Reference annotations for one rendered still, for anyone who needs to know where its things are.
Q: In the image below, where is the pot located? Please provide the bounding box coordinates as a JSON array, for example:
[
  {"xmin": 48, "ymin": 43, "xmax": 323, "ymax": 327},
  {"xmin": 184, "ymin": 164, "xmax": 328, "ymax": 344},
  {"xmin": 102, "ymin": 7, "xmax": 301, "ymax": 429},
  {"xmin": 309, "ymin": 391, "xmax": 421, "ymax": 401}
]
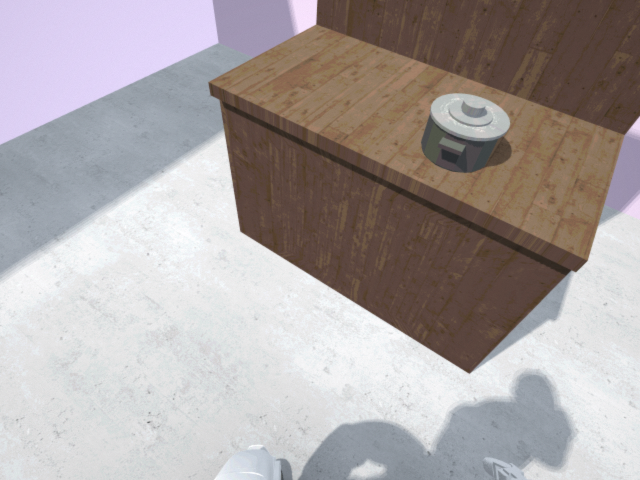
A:
[{"xmin": 421, "ymin": 115, "xmax": 499, "ymax": 173}]

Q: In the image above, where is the left robot thigh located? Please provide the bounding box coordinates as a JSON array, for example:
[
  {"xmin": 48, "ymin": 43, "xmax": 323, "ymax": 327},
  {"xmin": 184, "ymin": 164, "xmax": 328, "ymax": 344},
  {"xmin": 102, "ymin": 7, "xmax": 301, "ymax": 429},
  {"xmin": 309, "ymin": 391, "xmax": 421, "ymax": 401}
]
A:
[{"xmin": 214, "ymin": 449, "xmax": 281, "ymax": 480}]

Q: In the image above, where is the knob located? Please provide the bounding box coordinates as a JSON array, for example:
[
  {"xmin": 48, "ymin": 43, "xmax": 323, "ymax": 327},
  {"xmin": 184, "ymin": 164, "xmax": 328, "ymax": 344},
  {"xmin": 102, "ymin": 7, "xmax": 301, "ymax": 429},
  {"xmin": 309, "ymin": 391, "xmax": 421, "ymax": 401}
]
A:
[{"xmin": 461, "ymin": 96, "xmax": 486, "ymax": 115}]

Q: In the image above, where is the lid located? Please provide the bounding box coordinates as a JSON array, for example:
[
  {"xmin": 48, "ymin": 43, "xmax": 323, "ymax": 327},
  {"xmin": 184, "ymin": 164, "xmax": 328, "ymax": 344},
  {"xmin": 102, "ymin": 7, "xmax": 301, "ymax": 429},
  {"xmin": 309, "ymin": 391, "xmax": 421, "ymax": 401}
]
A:
[{"xmin": 430, "ymin": 93, "xmax": 510, "ymax": 141}]

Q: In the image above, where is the robot left shin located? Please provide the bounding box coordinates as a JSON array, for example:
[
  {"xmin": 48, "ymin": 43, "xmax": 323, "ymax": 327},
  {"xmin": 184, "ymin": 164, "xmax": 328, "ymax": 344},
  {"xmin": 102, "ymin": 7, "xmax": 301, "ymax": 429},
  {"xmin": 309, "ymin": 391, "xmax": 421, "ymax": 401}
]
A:
[{"xmin": 248, "ymin": 445, "xmax": 270, "ymax": 454}]

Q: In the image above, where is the table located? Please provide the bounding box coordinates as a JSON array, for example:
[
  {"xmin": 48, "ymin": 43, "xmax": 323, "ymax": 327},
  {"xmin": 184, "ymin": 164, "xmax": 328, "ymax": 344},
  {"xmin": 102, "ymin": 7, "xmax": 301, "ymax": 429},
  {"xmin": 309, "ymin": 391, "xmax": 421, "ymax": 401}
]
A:
[{"xmin": 208, "ymin": 0, "xmax": 640, "ymax": 374}]

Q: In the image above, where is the robot right hand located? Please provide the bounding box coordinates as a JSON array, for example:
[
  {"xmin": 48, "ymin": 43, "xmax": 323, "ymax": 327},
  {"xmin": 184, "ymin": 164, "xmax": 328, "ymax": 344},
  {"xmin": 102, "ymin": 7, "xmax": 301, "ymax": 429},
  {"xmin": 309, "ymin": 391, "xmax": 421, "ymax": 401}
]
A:
[{"xmin": 483, "ymin": 457, "xmax": 532, "ymax": 480}]

